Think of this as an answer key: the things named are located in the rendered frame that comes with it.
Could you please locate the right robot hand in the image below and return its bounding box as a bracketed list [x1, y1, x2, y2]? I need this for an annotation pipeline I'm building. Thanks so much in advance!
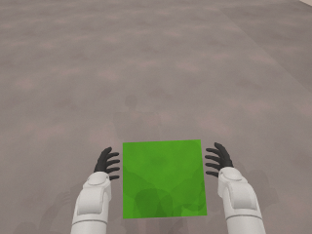
[205, 142, 234, 177]

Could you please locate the left robot hand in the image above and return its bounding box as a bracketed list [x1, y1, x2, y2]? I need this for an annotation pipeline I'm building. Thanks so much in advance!
[94, 146, 120, 180]

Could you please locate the robot right forearm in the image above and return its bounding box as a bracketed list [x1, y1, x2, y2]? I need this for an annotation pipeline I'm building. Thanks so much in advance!
[217, 167, 266, 234]

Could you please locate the robot left forearm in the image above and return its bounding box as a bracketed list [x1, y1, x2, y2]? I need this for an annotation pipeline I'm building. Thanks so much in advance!
[70, 172, 112, 234]

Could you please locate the carton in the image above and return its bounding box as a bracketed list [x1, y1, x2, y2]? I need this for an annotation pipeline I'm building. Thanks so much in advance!
[123, 139, 208, 219]

